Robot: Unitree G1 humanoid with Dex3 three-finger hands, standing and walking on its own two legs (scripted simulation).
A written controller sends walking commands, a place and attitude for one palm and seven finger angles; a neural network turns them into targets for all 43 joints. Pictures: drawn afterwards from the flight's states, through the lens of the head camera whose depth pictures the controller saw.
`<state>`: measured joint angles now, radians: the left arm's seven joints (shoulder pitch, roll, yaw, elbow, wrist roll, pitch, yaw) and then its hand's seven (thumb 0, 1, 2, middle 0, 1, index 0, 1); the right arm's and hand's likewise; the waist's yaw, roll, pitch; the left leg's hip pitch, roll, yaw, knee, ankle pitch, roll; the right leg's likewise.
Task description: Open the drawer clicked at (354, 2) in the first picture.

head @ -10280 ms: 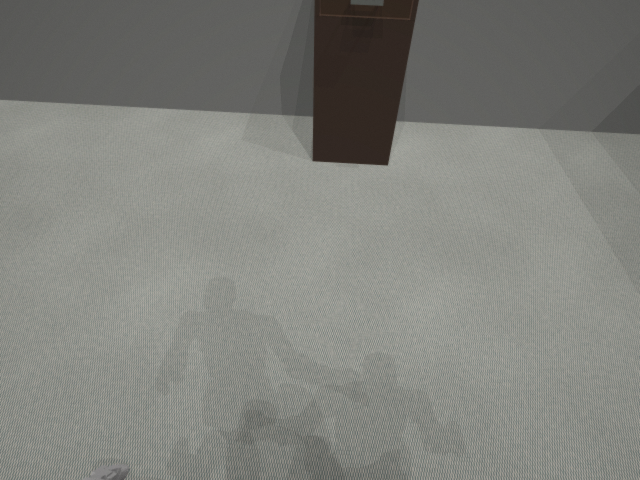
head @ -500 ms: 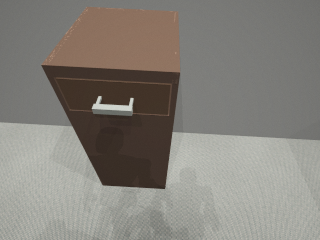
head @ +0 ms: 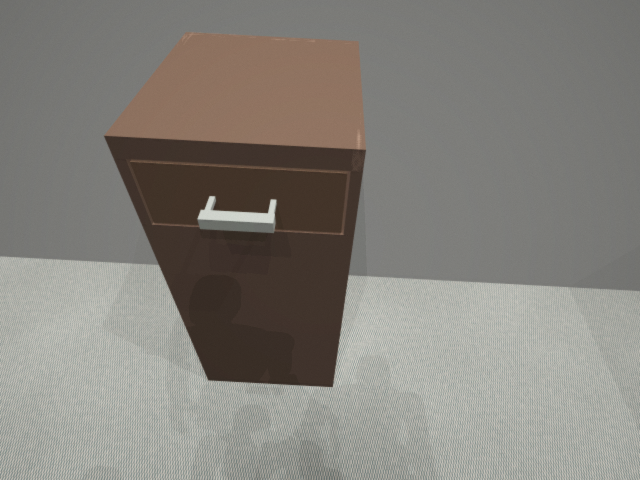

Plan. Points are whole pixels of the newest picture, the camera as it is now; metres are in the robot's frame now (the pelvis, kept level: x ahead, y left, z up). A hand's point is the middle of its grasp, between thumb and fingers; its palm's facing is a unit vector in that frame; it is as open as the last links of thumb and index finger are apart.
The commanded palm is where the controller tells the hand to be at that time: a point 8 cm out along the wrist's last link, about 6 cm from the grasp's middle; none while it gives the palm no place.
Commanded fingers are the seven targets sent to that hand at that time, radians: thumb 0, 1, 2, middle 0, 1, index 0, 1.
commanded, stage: come to a stop and stand still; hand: left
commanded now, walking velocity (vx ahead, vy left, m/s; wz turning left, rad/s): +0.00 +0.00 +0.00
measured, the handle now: (239, 212) +0.52 +0.16 +0.02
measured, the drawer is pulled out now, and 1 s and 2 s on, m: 0.00 0.00 0.00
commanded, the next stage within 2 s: look again from close up in 0.26 s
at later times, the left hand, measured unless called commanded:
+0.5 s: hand out of the picture -0.01 +0.16 -0.17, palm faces +0.03 -0.99 -0.13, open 7.4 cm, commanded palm none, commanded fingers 0.00 0.90 0.90 -0.20 -0.30 -0.20 -0.30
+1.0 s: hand out of the picture +0.02 +0.17 -0.17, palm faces -0.04 -0.98 -0.17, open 7.3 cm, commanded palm +0.12 +0.22 -0.06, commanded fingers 0.00 0.83 0.87 -0.20 -0.34 -0.20 -0.34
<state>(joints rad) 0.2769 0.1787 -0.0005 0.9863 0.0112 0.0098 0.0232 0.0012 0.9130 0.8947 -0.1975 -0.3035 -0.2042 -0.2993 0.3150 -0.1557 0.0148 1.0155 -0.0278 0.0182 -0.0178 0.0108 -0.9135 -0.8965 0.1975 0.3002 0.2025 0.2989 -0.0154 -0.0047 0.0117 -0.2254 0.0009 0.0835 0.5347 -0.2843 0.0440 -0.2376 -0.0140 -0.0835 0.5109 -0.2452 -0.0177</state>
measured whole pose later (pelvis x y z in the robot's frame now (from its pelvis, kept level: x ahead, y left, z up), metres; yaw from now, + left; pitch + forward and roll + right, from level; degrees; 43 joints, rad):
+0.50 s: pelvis +0.01 +0.01 +0.01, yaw +0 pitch -2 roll +0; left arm 0.34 0.12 -0.02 1.09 0.01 -0.01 0.03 0.00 0.90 0.90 -0.20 -0.30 -0.20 -0.30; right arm 0.29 -0.15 0.03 1.10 -0.02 -0.01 -0.02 0.01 -0.91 -0.90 0.20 0.30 0.20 0.30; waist 0.01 -0.02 0.02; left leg -0.17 -0.03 0.10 0.44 -0.25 0.06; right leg -0.20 -0.04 -0.07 0.45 -0.22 0.01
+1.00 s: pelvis +0.02 +0.02 +0.01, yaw -1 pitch -1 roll +0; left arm 0.37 0.14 -0.04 0.96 0.05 0.07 0.05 0.01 0.92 0.89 -0.20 -0.30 -0.20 -0.30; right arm 0.33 -0.13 0.05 1.10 0.00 -0.02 -0.04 0.02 -0.92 -0.90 0.20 0.30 0.20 0.30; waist 0.01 -0.02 0.03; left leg -0.15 -0.03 0.10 0.44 -0.27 0.06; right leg -0.19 -0.03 -0.06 0.45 -0.24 0.01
